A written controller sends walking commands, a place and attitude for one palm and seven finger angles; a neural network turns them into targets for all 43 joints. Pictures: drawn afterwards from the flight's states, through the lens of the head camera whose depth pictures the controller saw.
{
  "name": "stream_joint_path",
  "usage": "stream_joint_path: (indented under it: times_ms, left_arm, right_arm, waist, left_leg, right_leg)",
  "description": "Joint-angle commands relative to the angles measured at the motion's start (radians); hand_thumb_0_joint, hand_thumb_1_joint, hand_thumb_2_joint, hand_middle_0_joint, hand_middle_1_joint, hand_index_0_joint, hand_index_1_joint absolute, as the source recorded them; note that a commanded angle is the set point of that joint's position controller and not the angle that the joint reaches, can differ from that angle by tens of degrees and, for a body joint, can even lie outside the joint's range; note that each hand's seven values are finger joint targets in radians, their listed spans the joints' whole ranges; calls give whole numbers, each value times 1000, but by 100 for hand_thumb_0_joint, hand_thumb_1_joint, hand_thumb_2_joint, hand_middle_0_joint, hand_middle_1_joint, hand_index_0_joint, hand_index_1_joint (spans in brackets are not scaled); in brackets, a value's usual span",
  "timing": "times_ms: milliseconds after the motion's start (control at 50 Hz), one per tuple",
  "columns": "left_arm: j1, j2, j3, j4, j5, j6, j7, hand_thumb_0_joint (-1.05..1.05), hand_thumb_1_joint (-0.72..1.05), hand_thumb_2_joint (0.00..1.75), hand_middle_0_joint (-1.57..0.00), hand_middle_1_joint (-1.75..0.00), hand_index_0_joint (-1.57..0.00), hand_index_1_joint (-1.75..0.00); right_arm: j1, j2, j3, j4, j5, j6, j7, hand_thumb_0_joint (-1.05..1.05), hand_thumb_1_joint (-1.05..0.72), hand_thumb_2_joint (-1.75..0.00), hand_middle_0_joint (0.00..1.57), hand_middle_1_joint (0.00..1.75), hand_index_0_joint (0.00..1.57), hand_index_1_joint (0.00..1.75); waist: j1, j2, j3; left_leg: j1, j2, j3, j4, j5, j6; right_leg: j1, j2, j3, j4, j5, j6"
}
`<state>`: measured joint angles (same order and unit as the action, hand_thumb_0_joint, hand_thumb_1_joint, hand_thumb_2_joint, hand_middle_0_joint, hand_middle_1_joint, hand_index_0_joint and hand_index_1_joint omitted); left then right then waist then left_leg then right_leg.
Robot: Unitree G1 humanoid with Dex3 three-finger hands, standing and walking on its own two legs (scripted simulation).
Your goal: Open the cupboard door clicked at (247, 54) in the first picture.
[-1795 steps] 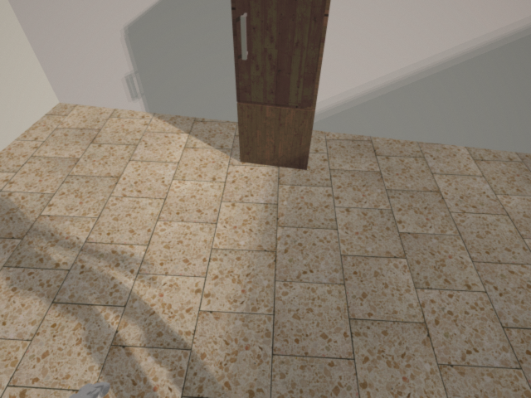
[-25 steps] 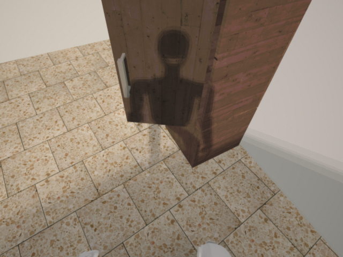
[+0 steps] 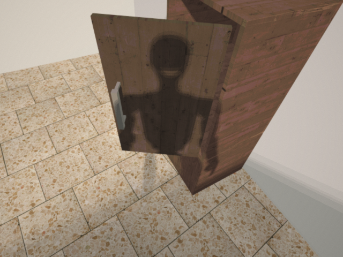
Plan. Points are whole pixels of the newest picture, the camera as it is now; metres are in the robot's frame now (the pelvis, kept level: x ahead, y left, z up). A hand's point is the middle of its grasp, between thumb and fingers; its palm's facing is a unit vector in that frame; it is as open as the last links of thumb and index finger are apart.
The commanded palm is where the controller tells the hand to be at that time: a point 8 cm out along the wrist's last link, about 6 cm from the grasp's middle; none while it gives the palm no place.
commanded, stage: come to a stop and stand still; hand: left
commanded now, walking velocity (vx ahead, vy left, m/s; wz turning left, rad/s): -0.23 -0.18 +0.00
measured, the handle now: (120, 106) +0.57 +0.22 -0.03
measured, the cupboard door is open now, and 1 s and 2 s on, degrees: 57 57 57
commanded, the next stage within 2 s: look again from close up in 1.46 s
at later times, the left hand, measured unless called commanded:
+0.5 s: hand out of the picture +0.05 +0.17 -0.17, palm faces +0.03 -0.97 -0.24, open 7.4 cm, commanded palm none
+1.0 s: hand out of the picture -0.04 +0.21 -0.17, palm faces +0.01 -0.98 -0.22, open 7.4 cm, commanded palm none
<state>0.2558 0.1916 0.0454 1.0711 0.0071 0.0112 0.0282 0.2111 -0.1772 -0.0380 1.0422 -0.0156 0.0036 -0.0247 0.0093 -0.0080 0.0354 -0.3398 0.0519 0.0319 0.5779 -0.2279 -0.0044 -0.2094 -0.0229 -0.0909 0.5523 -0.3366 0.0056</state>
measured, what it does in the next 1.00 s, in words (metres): steps on the spot: right foot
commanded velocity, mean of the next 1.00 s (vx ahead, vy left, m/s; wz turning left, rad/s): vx -0.03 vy -0.02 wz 0.00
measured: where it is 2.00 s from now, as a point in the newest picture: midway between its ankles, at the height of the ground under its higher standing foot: outside the picture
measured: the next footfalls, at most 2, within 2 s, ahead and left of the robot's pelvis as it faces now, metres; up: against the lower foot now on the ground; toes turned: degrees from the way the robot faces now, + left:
right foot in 0.30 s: -0.01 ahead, -0.14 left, +0.00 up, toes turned -3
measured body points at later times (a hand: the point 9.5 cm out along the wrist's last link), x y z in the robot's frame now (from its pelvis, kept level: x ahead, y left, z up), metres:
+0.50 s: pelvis -0.02 -0.03 -0.01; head -0.02 -0.02 +0.44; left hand +0.04 +0.22 -0.15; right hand +0.05 -0.29 -0.14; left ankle +0.04 +0.11 -0.73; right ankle -0.05 -0.14 -0.73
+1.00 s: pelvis -0.05 +0.01 +0.00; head -0.04 +0.03 +0.45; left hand -0.04 +0.26 -0.16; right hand -0.03 -0.22 -0.14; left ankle +0.04 +0.11 -0.73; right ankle -0.05 -0.14 -0.73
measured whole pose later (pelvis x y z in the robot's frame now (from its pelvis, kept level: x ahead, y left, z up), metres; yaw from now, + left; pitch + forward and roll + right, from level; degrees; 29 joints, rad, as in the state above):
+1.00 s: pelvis -0.05 +0.01 +0.00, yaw -1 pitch -1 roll -2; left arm 0.36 0.22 0.03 0.97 0.03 0.02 0.03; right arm 0.31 -0.16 -0.03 0.99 -0.03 0.04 0.00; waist -0.01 -0.01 0.02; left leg -0.38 0.01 0.02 0.55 -0.16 0.03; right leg -0.23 -0.03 -0.02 0.53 -0.29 0.03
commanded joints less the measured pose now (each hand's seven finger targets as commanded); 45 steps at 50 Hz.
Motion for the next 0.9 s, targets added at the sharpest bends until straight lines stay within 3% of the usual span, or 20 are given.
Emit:
stream_joint_path:
  times_ms: [0,40,100,180,220,240,260,280,300,320,340,400,440,480,540,580,620,680,780,880]
  left_arm:
    - [45,59,5,-62,2,14,-1,0,90,90,-20,-30,-20,-30]
    - [43,93,14,-76,1,27,-5,0,90,90,-20,-30,-20,-30]
    - [26,102,24,-96,1,33,-7,0,90,90,-20,-30,-20,-30]
    - [54,86,23,-112,3,32,-10,0,90,90,-20,-30,-20,-30]
    - [113,91,32,-96,6,31,-12,0,90,90,-20,-30,-20,-30]
    - [133,119,34,-96,15,26,-9,0,90,90,-20,-30,-20,-30]
    - [95,195,42,-106,29,20,-4,0,90,90,-20,-30,-20,-30]
    - [88,232,-4,-168,42,7,4,0,90,90,-20,-30,-20,-30]
    - [53,194,17,-220,42,16,4,0,90,90,-20,-30,-20,-30]
    - [-8,186,24,-237,39,20,8,0,90,90,-20,-30,-20,-30]
    - [-16,187,25,-256,26,13,15,0,90,90,-20,-30,-20,-30]
    - [18,181,24,-273,29,9,19,0,90,90,-20,-30,-20,-30]
    - [26,182,20,-282,28,3,21,0,90,90,-20,-30,-20,-30]
    - [34,171,12,-291,23,3,20,0,90,90,-20,-30,-20,-30]
    - [61,158,5,-279,13,8,14,0,90,90,-20,-30,-20,-30]
    - [81,152,2,-265,13,4,10,0,90,90,-20,-30,-20,-30]
    - [68,153,3,-257,14,3,7,0,90,90,-20,-30,-20,-30]
    - [56,145,3,-252,15,-2,5,0,90,90,-20,-30,-20,-30]
    - [85,120,2,-225,16,-2,3,0,90,90,-20,-30,-20,-30]
    - [146,98,-2,-174,19,-5,2,0,90,90,-20,-30,-20,-30]
  right_arm:
    - [49,-177,-25,-42,-6,3,-23,0,-90,-90,20,30,20,30]
    - [79,-198,-31,-43,-9,4,-36,0,-90,-90,20,30,20,30]
    - [48,-218,-44,-65,-12,11,-45,0,-90,-90,20,30,20,30]
    - [-7,-230,-55,-90,-13,15,-45,0,-90,-90,20,30,20,30]
    - [-45,-231,-57,-99,-4,23,-32,0,-90,-90,20,30,20,30]
    - [-52,-196,-53,-105,4,30,-25,0,-90,-90,20,30,20,30]
    - [-42,-130,-45,-117,11,37,-15,0,-90,-90,20,30,20,30]
    - [-89,-167,-18,-239,-15,2,-9,0,-90,-90,20,30,20,30]
    - [-29,-146,-36,-244,-14,-6,-5,0,-90,-90,20,30,20,30]
    - [-15,-110,-39,-217,-16,4,-4,0,-90,-90,20,30,20,30]
    - [-20,-113,-30,-223,-19,6,-6,0,-90,-90,20,30,20,30]
    - [-10,-85,-25,-237,-15,14,-2,0,-90,-90,20,30,20,30]
    - [25,-81,-23,-227,-10,11,-3,0,-90,-90,20,30,20,30]
    - [79,-88,-19,-211,-6,2,2,0,-90,-90,20,30,20,30]
    - [54,-136,-25,-202,-8,4,4,0,-90,-90,20,30,20,30]
    - [47,-135,-21,-206,-9,6,7,0,-90,-90,20,30,20,30]
    - [55,-129,-20,-204,-12,8,9,0,-90,-90,20,30,20,30]
    - [83,-116,-17,-192,-12,5,11,0,-90,-90,20,30,20,30]
    - [94,-131,-20,-169,-11,1,12,0,-90,-90,20,30,20,30]
    - [86,-138,-24,-144,-9,1,11,0,-90,-90,20,30,20,30]
  waist:
    - [-1,171,34]
    - [-26,262,-45]
    - [-34,197,-129]
    - [-18,149,-169]
    - [19,115,-157]
    - [27,2,-116]
    - [7,-247,-55]
    - [0,-155,16]
    - [-14,-141,-137]
    - [-38,-135,-163]
    - [-19,-232,-137]
    - [-13,-178,1]
    - [-25,-108,23]
    - [-32,-30,-11]
    - [-10,129,39]
    - [0,118,59]
    - [-12,65,60]
    - [-22,16,31]
    - [-17,68,1]
    - [-3,62,9]
  left_leg:
    - [20,239,-217,-231,486,139]
    - [139,287,-235,-222,704,188]
    - [238,313,-230,-153,775,230]
    - [240,284,-189,-132,656,194]
    - [100,217,-145,-117,388,134]
    - [14,139,-105,-62,151,81]
    - [-91,0,7,53,-135,2]
    - [-22,11,-73,12,-109,-6]
    - [31,-31,6,61,-73,-9]
    - [38,-43,19,72,-33,-7]
    - [-5,-40,1,114,-9,8]
    - [-75,-40,2,155,-110,25]
    - [-44,-29,10,106,-20,25]
    - [58,-3,-15,34,212,35]
    - [35,59,-96,-39,202,49]
    - [-31,53,-111,-72,69,51]
    - [-49,27,-92,-70,-66,36]
    - [-11,19,-90,-79,-103,33]
    - [-24,47,-145,-172,-190,43]
    - [-53,58,-173,-241,-267,48]
  right_leg:
    - [-73,-11,17,107,-69,-5]
    - [-144,4,56,307,-236,-4]
    - [-213,2,113,413,-270,-5]
    - [-123,3,89,219,-182,-4]
    - [46,10,53,0,37,0]
    - [85,-27,123,-165,135,-12]
    - [54,-212,363,-288,157,-80]
    - [4,-145,215,-130,347,-60]
    - [-55,-170,233,-100,248,-68]
    - [-36,-148,215,-95,234,-81]
    - [-19,-153,232,-100,327,-90]
    - [-61,-184,258,-115,423,-115]
    - [-57,-163,233,-82,514,-116]
    - [-78,-111,170,-44,427,-84]
    - [-114,-36,125,-54,125,-41]
    - [-77,-28,128,-93,31,-39]
    - [-100,-45,163,-136,-64,-50]
    - [-120,-57,171,-163,-111,-55]
    - [-93,-28,123,-124,-101,-37]
    - [-60,-19,105,-115,-75,-27]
